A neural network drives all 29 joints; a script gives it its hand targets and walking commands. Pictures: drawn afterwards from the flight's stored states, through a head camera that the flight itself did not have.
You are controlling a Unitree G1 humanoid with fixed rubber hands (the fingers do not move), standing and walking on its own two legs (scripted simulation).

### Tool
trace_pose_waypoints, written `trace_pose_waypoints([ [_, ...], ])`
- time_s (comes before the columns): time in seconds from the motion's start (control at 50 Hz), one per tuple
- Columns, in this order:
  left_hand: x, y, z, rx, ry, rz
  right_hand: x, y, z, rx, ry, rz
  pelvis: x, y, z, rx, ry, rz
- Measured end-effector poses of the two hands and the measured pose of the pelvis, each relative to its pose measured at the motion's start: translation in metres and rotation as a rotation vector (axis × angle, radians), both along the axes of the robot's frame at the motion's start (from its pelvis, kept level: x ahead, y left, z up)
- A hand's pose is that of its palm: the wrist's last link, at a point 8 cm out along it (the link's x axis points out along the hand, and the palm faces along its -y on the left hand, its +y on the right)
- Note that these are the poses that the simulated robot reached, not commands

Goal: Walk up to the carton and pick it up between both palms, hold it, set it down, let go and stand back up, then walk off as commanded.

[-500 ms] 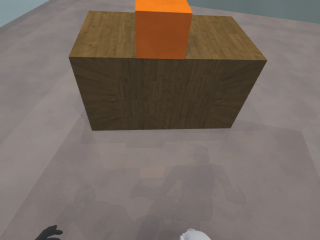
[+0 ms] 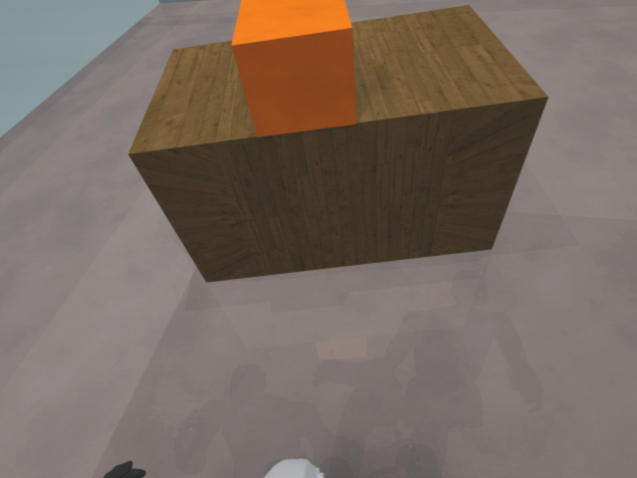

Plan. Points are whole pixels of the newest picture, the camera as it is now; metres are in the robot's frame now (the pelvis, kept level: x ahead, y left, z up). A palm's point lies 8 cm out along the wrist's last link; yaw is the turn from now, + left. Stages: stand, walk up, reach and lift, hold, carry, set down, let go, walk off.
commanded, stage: walk up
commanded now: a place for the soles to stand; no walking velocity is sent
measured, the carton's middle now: (298, 59) +1.10 +0.11 +0.00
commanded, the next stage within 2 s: none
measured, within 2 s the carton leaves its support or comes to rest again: neither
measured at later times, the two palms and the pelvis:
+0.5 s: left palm out of the picture +0.13 +0.36 -0.11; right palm out of the picture +0.15 -0.30 -0.03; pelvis +0.05 +0.04 +0.00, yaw +5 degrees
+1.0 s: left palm (144, 429) +0.21 +0.28 -0.05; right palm out of the picture +0.21 -0.36 -0.11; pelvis +0.13 -0.05 +0.00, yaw +2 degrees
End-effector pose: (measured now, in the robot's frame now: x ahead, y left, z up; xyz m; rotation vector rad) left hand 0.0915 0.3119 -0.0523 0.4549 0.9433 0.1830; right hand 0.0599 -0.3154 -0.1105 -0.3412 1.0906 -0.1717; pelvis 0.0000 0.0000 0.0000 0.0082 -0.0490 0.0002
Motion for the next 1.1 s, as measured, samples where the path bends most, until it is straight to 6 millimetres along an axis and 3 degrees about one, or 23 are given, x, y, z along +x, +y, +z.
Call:
trace_pose_waypoints([
  [0.14, -0.007, 0.017, -0.022, -0.048, 0.027, 0.057, 0.029, 0.014, 0.012, -0.051, 0.006, 0.061, 0.012, 0.015, -0.004, -0.048, 0.026, 0.055],
  [0.24, -0.016, 0.037, -0.047, -0.096, 0.066, 0.096, 0.056, 0.030, 0.032, -0.112, -0.038, 0.129, 0.020, 0.032, -0.008, -0.050, 0.021, 0.097],
  [0.36, 0.012, 0.041, -0.053, -0.159, 0.007, 0.083, 0.070, 0.031, 0.062, -0.179, -0.121, 0.088, 0.036, 0.044, -0.004, -0.054, -0.037, 0.084],
  [0.52, 0.041, 0.043, -0.061, -0.163, -0.013, 0.044, 0.090, 0.018, 0.081, -0.231, -0.156, 0.103, 0.054, 0.033, -0.005, -0.032, -0.050, 0.085],
  [0.62, 0.058, 0.027, -0.059, -0.152, 0.009, 0.033, 0.101, 0.002, 0.070, -0.211, -0.139, 0.093, 0.069, 0.018, -0.008, -0.004, -0.028, 0.073],
  [0.72, 0.085, 0.002, -0.050, -0.101, 0.020, -0.007, 0.106, -0.025, 0.043, -0.160, -0.098, 0.059, 0.087, -0.009, -0.014, 0.042, 0.003, 0.041],
  [0.78, 0.100, -0.018, -0.037, -0.071, -0.008, -0.015, 0.113, -0.039, 0.024, -0.114, -0.062, 0.040, 0.098, -0.026, -0.015, 0.018, 0.006, 0.034],
  [0.86, 0.102, -0.030, -0.019, -0.024, -0.005, 0.006, 0.130, -0.044, 0.014, -0.059, -0.054, 0.058, 0.113, -0.041, -0.009, 0.029, -0.003, 0.039],
  [0.96, 0.109, -0.034, -0.004, 0.014, 0.013, 0.022, 0.144, -0.048, 0.007, -0.025, -0.058, 0.053, 0.128, -0.048, -0.004, 0.027, -0.001, 0.038],
  [1.1, 0.124, -0.027, -0.008, 0.009, 0.023, 0.023, 0.155, -0.040, 0.001, -0.025, -0.035, 0.040, 0.142, -0.039, -0.007, -0.009, 0.014, 0.033],
])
